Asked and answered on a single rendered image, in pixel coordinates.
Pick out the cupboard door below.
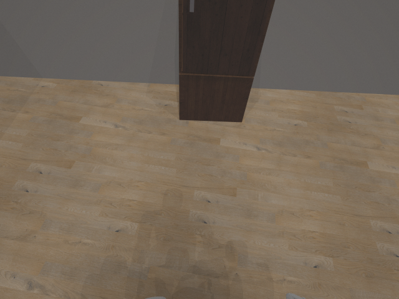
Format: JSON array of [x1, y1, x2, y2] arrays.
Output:
[[183, 0, 272, 75]]

